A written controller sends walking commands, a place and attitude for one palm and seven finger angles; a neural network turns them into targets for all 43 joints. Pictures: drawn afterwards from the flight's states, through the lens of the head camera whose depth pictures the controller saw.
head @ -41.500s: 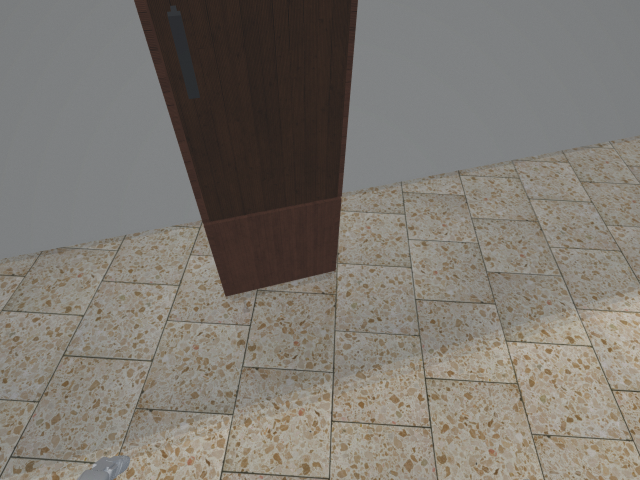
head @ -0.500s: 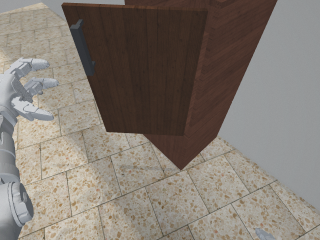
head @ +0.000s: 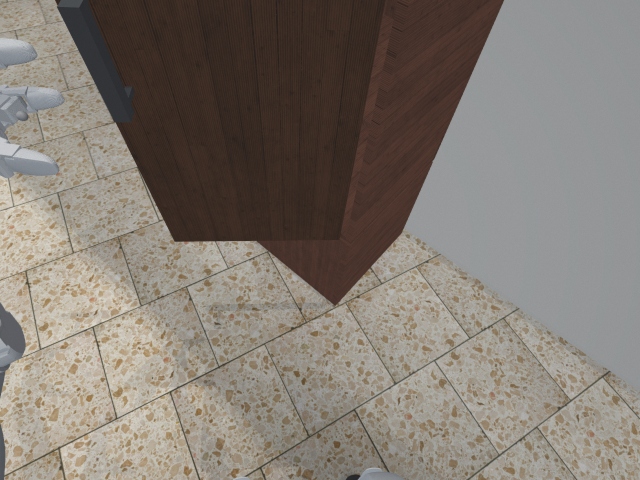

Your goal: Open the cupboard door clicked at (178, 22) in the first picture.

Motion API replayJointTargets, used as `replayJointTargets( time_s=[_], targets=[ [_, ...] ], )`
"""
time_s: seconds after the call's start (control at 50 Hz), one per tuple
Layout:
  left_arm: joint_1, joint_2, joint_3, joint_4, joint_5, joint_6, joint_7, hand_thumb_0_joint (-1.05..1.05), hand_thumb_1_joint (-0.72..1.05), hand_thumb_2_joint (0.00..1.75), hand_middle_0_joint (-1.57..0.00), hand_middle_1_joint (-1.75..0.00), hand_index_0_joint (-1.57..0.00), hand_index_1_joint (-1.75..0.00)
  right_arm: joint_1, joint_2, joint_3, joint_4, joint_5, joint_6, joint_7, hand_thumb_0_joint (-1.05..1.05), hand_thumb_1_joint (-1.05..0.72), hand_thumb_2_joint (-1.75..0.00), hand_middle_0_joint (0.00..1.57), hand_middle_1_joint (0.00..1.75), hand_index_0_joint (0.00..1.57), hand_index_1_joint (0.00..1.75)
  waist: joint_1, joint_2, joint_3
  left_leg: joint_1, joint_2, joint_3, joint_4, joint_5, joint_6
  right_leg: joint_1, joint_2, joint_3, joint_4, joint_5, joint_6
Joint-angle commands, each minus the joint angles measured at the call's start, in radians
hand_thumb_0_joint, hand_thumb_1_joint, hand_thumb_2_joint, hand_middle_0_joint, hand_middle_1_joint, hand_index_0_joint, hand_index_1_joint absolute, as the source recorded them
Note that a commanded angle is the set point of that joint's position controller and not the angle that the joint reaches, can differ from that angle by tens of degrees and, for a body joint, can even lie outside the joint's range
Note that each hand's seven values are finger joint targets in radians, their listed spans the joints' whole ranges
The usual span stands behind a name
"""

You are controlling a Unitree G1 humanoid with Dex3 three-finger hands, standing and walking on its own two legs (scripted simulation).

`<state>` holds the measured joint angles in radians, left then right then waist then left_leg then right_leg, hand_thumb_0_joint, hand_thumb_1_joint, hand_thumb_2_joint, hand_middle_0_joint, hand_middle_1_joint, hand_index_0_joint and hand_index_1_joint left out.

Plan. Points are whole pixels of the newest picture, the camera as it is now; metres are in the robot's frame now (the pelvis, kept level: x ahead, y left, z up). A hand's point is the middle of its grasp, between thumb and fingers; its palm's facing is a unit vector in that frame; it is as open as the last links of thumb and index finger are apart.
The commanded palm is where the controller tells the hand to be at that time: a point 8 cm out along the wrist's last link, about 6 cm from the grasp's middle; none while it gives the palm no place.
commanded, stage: move the hooked fingers beside the handle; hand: left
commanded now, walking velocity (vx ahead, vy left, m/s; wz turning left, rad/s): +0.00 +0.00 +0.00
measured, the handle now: (105, 57) +0.61 +0.24 +0.15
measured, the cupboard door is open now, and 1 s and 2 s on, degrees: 44 44 44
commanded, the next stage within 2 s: none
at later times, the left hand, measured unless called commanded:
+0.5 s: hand (49, 72) +0.56 +0.29 +0.16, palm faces -0.01 -1.00 +0.02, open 14.0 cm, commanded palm +0.54 +0.34 +0.16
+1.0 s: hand (32, 95) +0.53 +0.31 +0.16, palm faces +0.00 -1.00 +0.03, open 14.0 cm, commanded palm +0.52 +0.34 +0.15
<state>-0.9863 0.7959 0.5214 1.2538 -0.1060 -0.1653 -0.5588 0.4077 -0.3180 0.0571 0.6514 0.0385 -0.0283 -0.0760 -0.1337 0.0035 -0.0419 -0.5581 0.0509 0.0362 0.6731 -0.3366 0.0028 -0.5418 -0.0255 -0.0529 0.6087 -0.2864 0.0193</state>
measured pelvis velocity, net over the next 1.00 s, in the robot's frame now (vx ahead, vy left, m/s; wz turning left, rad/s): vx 0.03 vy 0.01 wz -0.01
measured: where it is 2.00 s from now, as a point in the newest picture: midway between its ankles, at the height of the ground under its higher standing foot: outside the picture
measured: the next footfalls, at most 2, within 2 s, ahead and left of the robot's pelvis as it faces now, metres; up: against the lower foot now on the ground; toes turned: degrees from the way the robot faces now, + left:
none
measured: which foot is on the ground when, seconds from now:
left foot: down 0.00-1.00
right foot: down 0.00-1.00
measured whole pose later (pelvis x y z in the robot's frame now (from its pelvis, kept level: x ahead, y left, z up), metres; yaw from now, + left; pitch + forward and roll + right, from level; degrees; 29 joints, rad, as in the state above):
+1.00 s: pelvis +0.03 +0.01 -0.01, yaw +0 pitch +19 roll -4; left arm -1.05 0.85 0.54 1.24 -0.08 -0.12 -0.58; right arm 0.40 -0.31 0.04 0.57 0.02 0.09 -0.02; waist -0.16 0.02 -0.08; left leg -0.67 0.07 0.00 0.75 -0.41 0.01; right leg -0.62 0.00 -0.06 0.62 -0.32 0.03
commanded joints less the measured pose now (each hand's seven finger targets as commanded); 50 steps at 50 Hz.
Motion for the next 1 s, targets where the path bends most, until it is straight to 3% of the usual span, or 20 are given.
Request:
replayJointTargets(
  time_s=[0.0, 0.02, 0.1, 0.16, 0.18, 0.22, 0.26, 0.32, 0.38, 0.42, 0.48, 0.54, 0.62, 0.68, 0.76, 0.8, 0.86, 0.9, 0.96, 0.98],
  targets=[
    [-0.482, 0.344, 0.010, -0.177, -0.020, -0.069, -0.005, 0.00, -0.50, 0.30, -0.30, -1.20, -0.30, -1.20, 0.137, -0.190, -0.075, -0.057, -0.006, -0.001, -0.016, 0.00, -0.90, -0.90, 0.20, 0.30, 0.20, 0.30, -0.015, 0.135, -0.390, 0.245, -0.034, -0.053, -0.035, 0.368, 0.026, 0.094, 0.050, 0.016, -0.029, 0.320, -0.027],
    [-0.489, 0.381, 0.029, -0.136, -0.011, -0.062, -0.005, 0.00, -0.50, 0.30, -0.30, -1.20, -0.30, -1.20, 0.147, -0.197, -0.073, -0.053, -0.005, 0.006, -0.018, 0.00, -0.90, -0.90, 0.20, 0.30, 0.20, 0.30, -0.021, 0.110, -0.368, 0.218, -0.033, -0.056, -0.034, 0.337, 0.028, 0.081, 0.051, 0.014, -0.030, 0.297, -0.026],
    [-0.567, 0.399, 0.007, -0.126, 0.004, -0.054, -0.010, 0.00, -0.50, 0.30, -0.30, -1.20, -0.30, -1.20, 0.173, -0.201, -0.072, -0.046, -0.007, 0.024, -0.020, 0.00, -0.90, -0.90, 0.20, 0.30, 0.20, 0.30, -0.042, 0.165, -0.392, 0.224, -0.030, -0.062, -0.019, 0.349, 0.025, 0.046, 0.053, 0.014, -0.025, 0.287, -0.027],
    [-0.609, 0.379, -0.029, -0.085, 0.024, -0.048, -0.005, 0.00, -0.50, 0.30, -0.30, -1.20, -0.30, -1.20, 0.195, -0.202, -0.069, -0.035, -0.012, 0.031, -0.022, 0.00, -0.90, -0.90, 0.20, 0.30, 0.20, 0.30, -0.071, 0.169, -0.374, 0.220, -0.021, -0.071, -0.008, 0.330, 0.025, -0.011, 0.055, 0.009, -0.029, 0.244, -0.023],
    [-0.625, 0.383, -0.021, -0.082, 0.015, -0.052, -0.003, 0.00, -0.50, 0.30, -0.30, -1.20, -0.30, -1.20, 0.204, -0.204, -0.066, -0.035, -0.014, 0.032, -0.025, 0.00, -0.90, -0.90, 0.20, 0.30, 0.20, 0.30, -0.076, 0.147, -0.383, 0.221, -0.019, -0.072, -0.004, 0.345, 0.027, -0.007, 0.060, 0.006, -0.022, 0.256, -0.025],
    [-0.670, 0.441, 0.002, -0.090, 0.027, -0.053, -0.003, 0.00, -0.50, 0.30, -0.30, -1.20, -0.30, -1.20, 0.218, -0.209, -0.064, -0.029, -0.017, 0.040, -0.027, 0.00, -0.90, -0.90, 0.20, 0.30, 0.20, 0.30, -0.081, 0.185, -0.434, 0.225, -0.014, -0.073, 0.013, 0.368, 0.025, 0.002, 0.057, 0.013, -0.013, 0.278, -0.021],
    [-0.697, 0.447, -0.006, -0.081, 0.040, -0.052, -0.001, 0.00, -0.50, 0.30, -0.30, -1.20, -0.30, -1.20, 0.231, -0.208, -0.062, -0.024, -0.020, 0.045, -0.025, 0.00, -0.90, -0.90, 0.20, 0.30, 0.20, 0.30, -0.088, 0.214, -0.459, 0.230, -0.013, -0.071, 0.026, 0.392, 0.024, -0.008, 0.058, 0.012, -0.008, 0.292, -0.020],
    [-0.713, 0.518, 0.027, -0.067, 0.067, -0.055, 0.008, 0.00, -0.50, 0.30, -0.30, -1.20, -0.30, -1.20, 0.251, -0.207, -0.054, -0.027, -0.027, 0.062, -0.023, 0.00, -0.90, -0.90, 0.20, 0.30, 0.20, 0.30, -0.085, 0.229, -0.484, 0.223, -0.009, -0.079, 0.046, 0.435, 0.021, -0.005, 0.063, 0.008, 0.006, 0.314, -0.021],
    [-0.681, 0.499, 0.027, -0.066, 0.077, -0.050, 0.011, 0.00, -0.50, 0.30, -0.30, -1.20, -0.30, -1.20, 0.267, -0.199, -0.057, -0.039, -0.031, 0.075, -0.016, 0.00, -0.90, -0.90, 0.20, 0.30, 0.20, 0.30, -0.080, 0.264, -0.516, 0.255, -0.009, -0.077, 0.059, 0.519, 0.016, -0.012, 0.071, 0.002, 0.019, 0.361, -0.027],
    [-0.628, 0.557, 0.077, -0.090, 0.081, -0.047, 0.006, 0.00, -0.50, 0.30, -0.30, -1.20, -0.30, -1.20, 0.282, -0.202, -0.061, -0.050, -0.034, 0.089, -0.008, 0.00, -0.90, -0.90, 0.20, 0.30, 0.20, 0.30, -0.055, 0.244, -0.567, 0.267, -0.007, -0.082, 0.067, 0.591, 0.012, 0.022, 0.072, -0.002, 0.029, 0.410, -0.025],
    [-0.575, 0.551, 0.097, -0.121, 0.066, -0.037, -0.010, 0.00, -0.50, 0.30, -0.30, -1.20, -0.30, -1.20, 0.284, -0.200, -0.067, -0.064, -0.035, 0.105, 0.005, 0.00, -0.90, -0.90, 0.20, 0.30, 0.20, 0.30, -0.038, 0.268, -0.571, 0.293, -0.006, -0.076, 0.072, 0.676, 0.009, 0.028, 0.080, -0.007, 0.033, 0.458, -0.029],
    [-0.536, 0.528, 0.088, -0.127, 0.055, -0.014, -0.026, 0.00, -0.50, 0.30, -0.30, -1.20, -0.30, -1.20, 0.283, -0.200, -0.073, -0.073, -0.030, 0.119, 0.015, 0.00, -0.90, -0.90, 0.20, 0.30, 0.20, 0.30, -0.040, 0.222, -0.512, 0.270, -0.004, -0.073, 0.069, 0.661, 0.015, 0.014, 0.082, -0.012, 0.022, 0.454, -0.021],
    [-0.508, 0.531, 0.121, -0.216, 0.033, -0.022, -0.035, 0.00, -0.50, 0.30, -0.30, -1.20, -0.30, -1.20, 0.290, -0.201, -0.085, -0.082, -0.032, 0.127, 0.029, 0.00, -0.90, -0.90, 0.20, 0.30, 0.20, 0.30, -0.024, 0.274, -0.568, 0.349, 0.001, -0.079, 0.085, 0.783, 0.005, 0.020, 0.088, -0.013, 0.030, 0.506, -0.026],
    [-0.466, 0.458, 0.096, -0.278, 0.000, -0.031, -0.044, 0.00, -0.50, 0.30, -0.30, -1.20, -0.30, -1.20, 0.277, -0.193, -0.089, -0.092, -0.031, 0.128, 0.040, 0.00, -0.90, -0.90, 0.20, 0.30, 0.20, 0.30, -0.022, 0.275, -0.573, 0.384, 0.002, -0.079, 0.091, 0.838, 0.005, 0.023, 0.091, -0.013, 0.030, 0.531, -0.030],
    [-0.440, 0.408, 0.072, -0.212, -0.015, -0.005, -0.047, 0.00, -0.50, 0.30, -0.30, -1.20, -0.30, -1.20, 0.254, -0.190, -0.090, -0.090, -0.024, 0.128, 0.044, 0.00, -0.90, -0.90, 0.20, 0.30, 0.20, 0.30, -0.033, 0.186, -0.486, 0.294, -0.007, -0.069, 0.071, 0.673, 0.024, 0.035, 0.086, -0.013, 0.015, 0.483, -0.021],
    [-0.447, 0.398, 0.068, -0.237, -0.018, -0.002, -0.043, 0.00, -0.50, 0.30, -0.30, -1.20, -0.30, -1.20, 0.244, -0.187, -0.090, -0.096, -0.023, 0.122, 0.042, 0.00, -0.90, -0.90, 0.20, 0.30, 0.20, 0.30, -0.028, 0.222, -0.500, 0.318, -0.011, -0.067, 0.071, 0.712, 0.023, 0.044, 0.082, -0.010, 0.018, 0.514, -0.023],
    [-0.477, 0.357, 0.021, -0.215, -0.003, 0.003, -0.028, 0.00, -0.50, 0.30, -0.30, -1.20, -0.30, -1.20, 0.235, -0.181, -0.087, -0.090, -0.025, 0.122, 0.042, 0.00, -0.90, -0.90, 0.20, 0.30, 0.20, 0.30, -0.044, 0.234, -0.445, 0.304, -0.011, -0.064, 0.077, 0.709, 0.021, 0.011, 0.081, -0.009, 0.019, 0.515, -0.023],
    [-0.504, 0.391, 0.054, -0.274, -0.006, -0.017, -0.021, 0.00, -0.50, 0.30, -0.30, -1.20, -0.30, -1.20, 0.233, -0.183, -0.093, -0.092, -0.027, 0.119, 0.040, 0.00, -0.90, -0.90, 0.20, 0.30, 0.20, 0.30, -0.040, 0.226, -0.519, 0.345, -0.009, -0.069, 0.091, 0.760, 0.019, 0.038, 0.080, -0.004, 0.029, 0.553, -0.022],
    [-0.536, 0.394, 0.050, -0.241, -0.006, -0.038, -0.011, 0.00, -0.50, 0.30, -0.30, -1.20, -0.30, -1.20, 0.210, -0.180, -0.086, -0.094, -0.024, 0.116, 0.034, 0.00, -0.90, -0.90, 0.20, 0.30, 0.20, 0.30, -0.050, 0.188, -0.491, 0.288, -0.017, -0.068, 0.081, 0.641, 0.025, 0.057, 0.076, 0.000, 0.029, 0.513, -0.021],
    [-0.572, 0.372, 0.032, -0.265, -0.011, -0.050, -0.009, 0.00, -0.50, 0.30, -0.30, -1.20, -0.30, -1.20, 0.206, -0.178, -0.085, -0.093, -0.026, 0.112, 0.029, 0.00, -0.90, -0.90, 0.20, 0.30, 0.20, 0.30, -0.057, 0.229, -0.495, 0.313, -0.015, -0.070, 0.080, 0.665, 0.023, 0.042, 0.076, -0.001, 0.030, 0.513, -0.026]
  ],
)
